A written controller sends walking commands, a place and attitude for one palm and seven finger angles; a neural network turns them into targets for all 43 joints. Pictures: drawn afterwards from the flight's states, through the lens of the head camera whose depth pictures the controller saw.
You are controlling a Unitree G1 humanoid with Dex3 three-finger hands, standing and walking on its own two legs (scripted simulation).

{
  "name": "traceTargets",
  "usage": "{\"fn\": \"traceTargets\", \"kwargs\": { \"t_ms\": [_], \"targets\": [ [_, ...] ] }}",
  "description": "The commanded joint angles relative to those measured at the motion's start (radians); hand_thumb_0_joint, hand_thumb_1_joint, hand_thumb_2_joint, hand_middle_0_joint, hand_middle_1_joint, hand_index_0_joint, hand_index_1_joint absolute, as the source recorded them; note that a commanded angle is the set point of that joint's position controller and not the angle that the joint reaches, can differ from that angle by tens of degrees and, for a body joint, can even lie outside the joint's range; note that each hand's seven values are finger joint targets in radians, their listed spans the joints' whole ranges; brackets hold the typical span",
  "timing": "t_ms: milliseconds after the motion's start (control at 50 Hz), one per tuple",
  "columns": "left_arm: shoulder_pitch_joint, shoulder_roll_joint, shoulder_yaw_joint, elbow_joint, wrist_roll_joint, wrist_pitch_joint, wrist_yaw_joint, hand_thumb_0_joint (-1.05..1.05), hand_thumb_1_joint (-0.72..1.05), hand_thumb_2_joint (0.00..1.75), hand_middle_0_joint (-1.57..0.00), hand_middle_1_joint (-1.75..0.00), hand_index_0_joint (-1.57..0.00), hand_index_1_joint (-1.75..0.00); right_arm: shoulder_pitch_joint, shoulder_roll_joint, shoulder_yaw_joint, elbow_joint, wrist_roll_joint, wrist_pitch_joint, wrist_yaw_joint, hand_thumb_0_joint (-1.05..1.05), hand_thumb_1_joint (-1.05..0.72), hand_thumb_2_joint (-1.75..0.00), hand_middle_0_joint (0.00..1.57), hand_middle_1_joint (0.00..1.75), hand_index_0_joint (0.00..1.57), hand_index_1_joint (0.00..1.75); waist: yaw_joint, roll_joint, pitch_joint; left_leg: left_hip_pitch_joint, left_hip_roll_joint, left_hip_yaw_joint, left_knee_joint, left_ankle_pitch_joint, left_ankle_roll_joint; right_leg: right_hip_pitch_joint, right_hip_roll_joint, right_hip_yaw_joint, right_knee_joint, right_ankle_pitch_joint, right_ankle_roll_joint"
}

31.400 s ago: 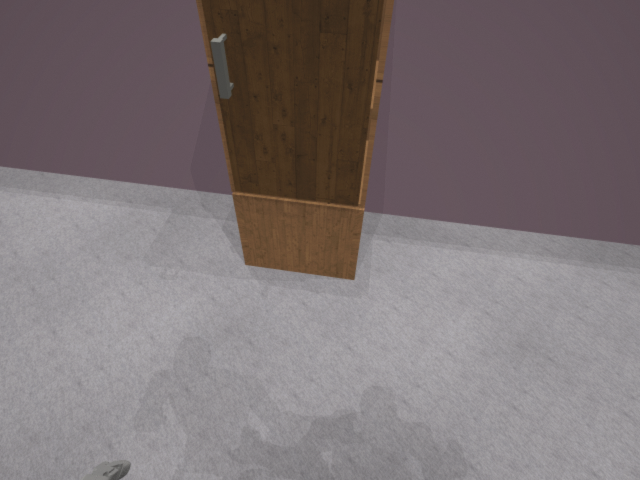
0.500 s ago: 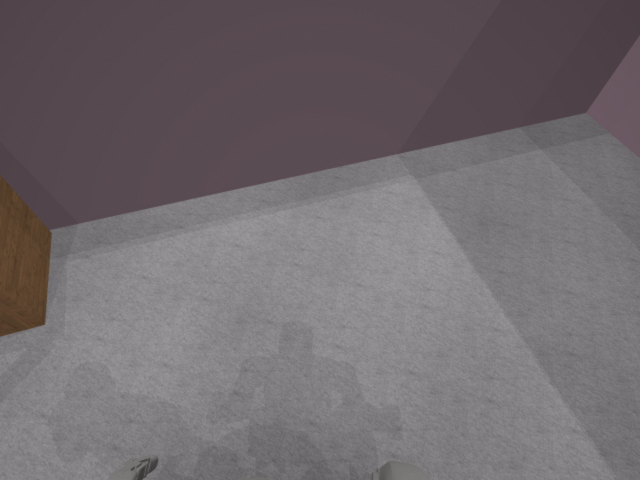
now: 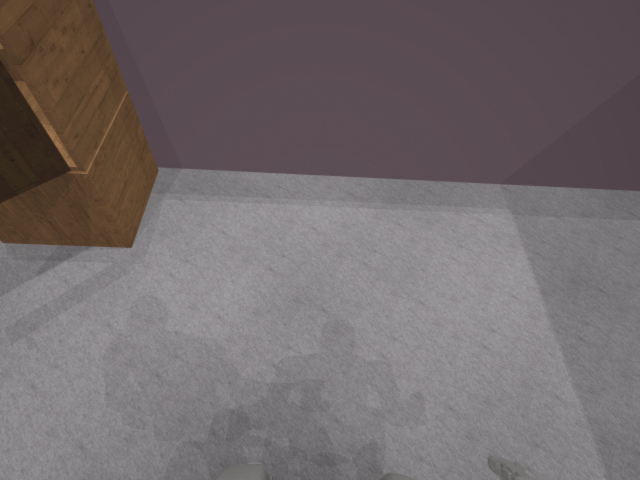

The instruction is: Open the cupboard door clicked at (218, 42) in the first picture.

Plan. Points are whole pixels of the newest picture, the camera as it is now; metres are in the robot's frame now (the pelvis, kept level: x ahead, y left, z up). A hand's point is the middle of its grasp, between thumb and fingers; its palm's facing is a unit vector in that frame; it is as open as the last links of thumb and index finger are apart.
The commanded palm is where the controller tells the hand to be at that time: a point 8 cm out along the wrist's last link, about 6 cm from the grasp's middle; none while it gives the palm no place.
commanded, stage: turn to face it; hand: left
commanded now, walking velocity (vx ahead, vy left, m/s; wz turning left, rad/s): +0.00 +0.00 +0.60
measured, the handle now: out of the picture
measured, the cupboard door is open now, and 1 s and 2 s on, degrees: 44 44 44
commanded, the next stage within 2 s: take the last steps up to it in 1.22 s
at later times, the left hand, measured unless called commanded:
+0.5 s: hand out of the picture +0.04 +0.17 -0.13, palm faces +0.29 -0.91 -0.29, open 7.4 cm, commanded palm none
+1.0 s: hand out of the picture -0.04 +0.20 -0.14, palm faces +0.56 -0.78 -0.28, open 7.4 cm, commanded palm none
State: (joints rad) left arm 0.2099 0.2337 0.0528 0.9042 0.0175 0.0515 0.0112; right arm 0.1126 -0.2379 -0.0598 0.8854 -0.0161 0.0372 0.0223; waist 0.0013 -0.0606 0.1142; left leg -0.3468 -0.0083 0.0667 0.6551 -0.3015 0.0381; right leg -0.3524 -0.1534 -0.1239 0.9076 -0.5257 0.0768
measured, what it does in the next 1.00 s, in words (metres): steps on the spot, turning left: right foot, then left foot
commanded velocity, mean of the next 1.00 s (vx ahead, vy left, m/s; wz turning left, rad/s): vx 0.00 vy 0.00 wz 0.55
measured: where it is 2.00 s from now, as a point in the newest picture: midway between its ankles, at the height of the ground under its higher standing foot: outside the picture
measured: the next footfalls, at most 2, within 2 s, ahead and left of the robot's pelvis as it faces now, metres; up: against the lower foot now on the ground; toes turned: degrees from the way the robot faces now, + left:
right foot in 0.34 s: +0.06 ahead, -0.16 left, +0.00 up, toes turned +10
left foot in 0.70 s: +0.00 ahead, +0.09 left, +0.00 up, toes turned +30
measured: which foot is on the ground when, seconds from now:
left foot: down 0.00-0.34, up 0.36-0.68, down 0.70-1.00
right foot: up 0.00-0.32, down 0.34-0.70, up 0.72-1.00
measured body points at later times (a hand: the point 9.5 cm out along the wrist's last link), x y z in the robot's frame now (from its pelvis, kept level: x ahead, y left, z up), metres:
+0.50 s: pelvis +0.00 -0.05 +0.02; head +0.05 -0.06 +0.46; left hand +0.03 +0.21 -0.11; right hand +0.14 -0.29 -0.14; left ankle -0.04 +0.07 -0.64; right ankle +0.02 -0.17 -0.72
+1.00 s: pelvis +0.01 -0.04 +0.02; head +0.04 -0.01 +0.46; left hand -0.07 +0.24 -0.12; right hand +0.22 -0.20 -0.12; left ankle -0.03 +0.07 -0.72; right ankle +0.08 -0.17 -0.68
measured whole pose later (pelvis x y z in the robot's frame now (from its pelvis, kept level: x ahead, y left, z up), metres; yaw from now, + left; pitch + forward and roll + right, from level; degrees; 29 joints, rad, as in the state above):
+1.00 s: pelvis +0.01 -0.04 +0.02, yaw +34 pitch +1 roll -1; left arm 0.16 0.26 0.07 0.90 0.02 0.05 0.01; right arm 0.15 -0.22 -0.04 0.91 -0.03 0.04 0.00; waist 0.00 0.01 0.08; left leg -0.31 -0.03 -0.06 0.52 -0.22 0.02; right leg -0.40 -0.06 -0.02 0.84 -0.44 0.07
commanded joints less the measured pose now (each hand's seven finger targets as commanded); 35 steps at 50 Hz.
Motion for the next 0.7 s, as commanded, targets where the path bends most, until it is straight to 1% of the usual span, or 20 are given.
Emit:
{"fn": "traceTargets", "kwargs": {
  "t_ms": [0,20,80,160,220,260,280,300,320,340,360,400,420,500,560,600,620,640,660,680],
  "targets": [
    [-0.101,0.104,0.040,-0.108,0.003,-0.019,0.005,0.00,0.90,0.90,-0.20,-0.30,-0.20,-0.30,0.125,-0.216,-0.056,-0.039,-0.011,-0.020,-0.041,0.00,-0.90,-0.90,0.20,0.30,0.20,0.30,-0.062,0.266,-0.185,0.223,0.303,-0.409,-0.297,0.438,0.147,-0.248,0.029,0.145,0.287,0.034,0.003],
    [-0.087,0.104,0.041,-0.095,0.002,-0.016,0.001,0.00,0.90,0.90,-0.20,-0.30,-0.20,-0.30,0.093,-0.203,-0.047,-0.046,-0.009,-0.022,-0.044,0.00,-0.90,-0.90,0.20,0.30,0.20,0.30,-0.044,0.245,-0.152,0.191,0.268,-0.359,-0.308,0.413,0.123,-0.231,0.034,0.150,0.281,0.088,0.004],
    [-0.062,0.096,0.039,-0.078,-0.001,-0.016,-0.005,0.00,0.90,0.90,-0.20,-0.30,-0.20,-0.30,0.079,-0.191,-0.040,-0.048,-0.007,-0.027,-0.045,0.00,-0.90,-0.90,0.20,0.30,0.20,0.30,-0.021,0.190,-0.166,0.193,0.231,-0.334,-0.313,0.381,0.112,-0.182,0.057,0.140,0.186,0.120,0.006],
    [-0.086,0.088,0.035,-0.092,-0.003,-0.014,-0.002,0.00,0.90,0.90,-0.20,-0.30,-0.20,-0.30,0.083,-0.202,-0.050,-0.039,-0.013,-0.016,-0.038,0.00,-0.90,-0.90,0.20,0.30,0.20,0.30,-0.032,0.204,-0.158,0.155,0.223,-0.387,-0.325,0.247,0.123,-0.110,0.091,0.124,0.011,0.086,-0.001],
    [-0.069,0.087,0.034,-0.097,-0.006,-0.017,0.000,0.00,0.90,0.90,-0.20,-0.30,-0.20,-0.30,0.062,-0.206,-0.056,-0.042,-0.016,-0.006,-0.033,0.00,-0.90,-0.90,0.20,0.30,0.20,0.30,-0.023,0.236,-0.144,0.085,0.201,-0.430,-0.322,0.179,0.113,-0.010,0.127,0.110,-0.137,0.083,-0.014],
    [-0.011,0.095,0.038,-0.082,-0.010,-0.026,0.003,0.00,0.90,0.90,-0.20,-0.30,-0.20,-0.30,0.036,-0.201,-0.060,-0.052,-0.010,-0.001,-0.031,0.00,-0.90,-0.90,0.20,0.30,0.20,0.30,0.004,0.215,-0.162,0.027,0.171,-0.431,-0.268,0.209,0.089,0.127,0.151,0.098,-0.302,0.171,-0.020],
    [0.040,0.119,0.044,-0.073,-0.009,-0.035,0.007,0.00,0.90,0.90,-0.20,-0.30,-0.20,-0.30,0.009,-0.187,-0.058,-0.062,-0.002,-0.001,-0.028,0.00,-0.90,-0.90,0.20,0.30,0.20,0.30,0.036,0.166,-0.178,-0.045,0.134,-0.408,-0.214,0.177,0.056,0.250,0.136,0.114,-0.452,0.253,-0.024],
    [0.077,0.179,0.060,-0.067,0.001,-0.045,0.015,0.00,0.90,0.90,-0.20,-0.30,-0.20,-0.30,0.010,-0.132,-0.053,-0.071,0.007,0.000,-0.024,0.00,-0.90,-0.90,0.20,0.30,0.20,0.30,0.055,-0.014,-0.195,-0.189,0.038,-0.319,-0.071,0.026,-0.006,0.385,-0.023,0.271,-0.613,0.186,-0.071],
    [0.070,0.257,0.073,-0.076,0.013,-0.048,0.021,0.00,0.90,0.90,-0.20,-0.30,-0.20,-0.30,0.000,-0.085,-0.046,-0.095,0.009,-0.002,-0.020,0.00,-0.90,-0.90,0.20,0.30,0.20,0.30,0.067,-0.277,-0.152,-0.303,-0.092,-0.112,0.202,-0.255,-0.083,0.354,-0.287,0.524,-0.696,0.203,-0.187],
    [0.038,0.244,0.059,-0.088,0.004,-0.047,0.025,0.00,0.90,0.90,-0.20,-0.30,-0.20,-0.30,-0.009,-0.135,-0.053,-0.089,-0.001,0.002,-0.014,0.00,-0.90,-0.90,0.20,0.30,0.20,0.30,0.049,-0.196,-0.124,-0.259,-0.024,-0.145,0.416,-0.291,-0.070,0.202,-0.335,0.497,-0.688,0.263,-0.239],
    [-0.036,0.197,0.046,-0.106,0.004,-0.047,0.023,0.00,0.90,0.90,-0.20,-0.30,-0.20,-0.30,0.033,-0.121,-0.051,-0.075,-0.005,0.008,-0.005,0.00,-0.90,-0.90,0.20,0.30,0.20,0.30,0.000,-0.125,-0.096,-0.241,-0.006,-0.146,0.510,-0.213,-0.070,0.135,-0.266,0.392,-0.675,0.239,-0.239],
    [-0.082,0.134,0.033,-0.117,-0.002,-0.050,0.024,0.00,0.90,0.90,-0.20,-0.30,-0.20,-0.30,0.036,-0.106,-0.051,-0.036,-0.006,0.023,0.001,0.00,-0.90,-0.90,0.20,0.30,0.20,0.30,-0.027,-0.173,-0.079,-0.250,0.025,-0.106,0.567,-0.140,-0.094,0.167,-0.165,0.234,-0.606,0.492,-0.192],
    [-0.071,0.127,0.028,-0.114,-0.003,-0.054,0.023,0.00,0.90,0.90,-0.20,-0.30,-0.20,-0.30,0.033,-0.096,-0.046,-0.039,-0.002,0.025,0.004,0.00,-0.90,-0.90,0.20,0.30,0.20,0.30,-0.026,-0.185,-0.078,-0.252,0.029,-0.083,0.540,-0.128,-0.103,0.188,-0.155,0.168,-0.589,0.600,-0.188],
    [0.030,0.163,0.044,-0.080,0.005,-0.059,0.023,0.00,0.90,0.90,-0.20,-0.30,-0.20,-0.30,-0.048,-0.053,-0.025,-0.057,0.005,0.016,0.011,0.00,-0.90,-0.90,0.20,0.30,0.20,0.30,0.029,-0.110,-0.116,-0.182,0.026,-0.001,0.252,-0.150,-0.112,0.314,-0.175,0.095,-0.510,0.815,-0.186],
    [0.071,0.196,0.054,-0.060,0.009,-0.057,0.018,0.00,0.90,0.90,-0.20,-0.30,-0.20,-0.30,-0.064,-0.044,-0.017,-0.063,0.008,0.007,0.012,0.00,-0.90,-0.90,0.20,0.30,0.20,0.30,0.049,-0.140,-0.132,-0.104,0.007,0.041,0.107,-0.148,-0.096,0.321,-0.197,0.084,-0.461,0.858,-0.184],
    [0.066,0.200,0.057,-0.053,0.007,-0.055,0.012,0.00,0.90,0.90,-0.20,-0.30,-0.20,-0.30,-0.034,-0.055,-0.018,-0.060,0.007,0.002,0.008,0.00,-0.90,-0.90,0.20,0.30,0.20,0.30,0.032,-0.159,-0.140,-0.034,-0.004,0.055,0.001,-0.100,-0.083,0.300,-0.195,0.053,-0.414,0.851,-0.158],
    [0.054,0.200,0.059,-0.055,0.003,-0.053,0.009,0.00,0.90,0.90,-0.20,-0.30,-0.20,-0.30,-0.002,-0.068,-0.020,-0.053,0.005,-0.001,0.006,0.00,-0.90,-0.90,0.20,0.30,0.20,0.30,0.010,-0.140,-0.150,0.038,-0.010,0.054,-0.075,-0.027,-0.075,0.263,-0.185,0.026,-0.366,0.820,-0.131],
    [0.031,0.194,0.060,-0.060,-0.005,-0.051,0.007,0.00,0.90,0.90,-0.20,-0.30,-0.20,-0.30,0.056,-0.097,-0.029,-0.038,0.002,-0.007,0.004,0.00,-0.90,-0.90,0.20,0.30,0.20,0.30,-0.031,-0.079,-0.177,0.164,0.005,0.026,-0.187,0.099,-0.059,0.187,-0.176,-0.003,-0.262,0.764,-0.093],
    [0.030,0.151,0.053,-0.085,-0.010,-0.047,0.002,0.00,0.90,0.90,-0.20,-0.30,-0.20,-0.30,0.128,-0.185,-0.050,-0.027,-0.005,-0.016,-0.003,0.00,-0.90,-0.90,0.20,0.30,0.20,0.30,-0.068,0.127,-0.248,0.343,0.175,-0.194,-0.228,0.322,0.017,0.005,-0.096,-0.058,-0.073,0.493,-0.028],
    [-0.030,0.085,0.027,-0.125,-0.013,-0.043,0.000,0.00,0.90,0.90,-0.20,-0.30,-0.20,-0.30,0.207,-0.277,-0.076,-0.018,-0.007,-0.016,-0.012,0.00,-0.90,-0.90,0.20,0.30,0.20,0.30,-0.113,0.359,-0.257,0.415,0.408,-0.499,-0.266,0.674,0.160,-0.220,0.027,-0.032,0.147,-0.129,0.025]
  ]
}}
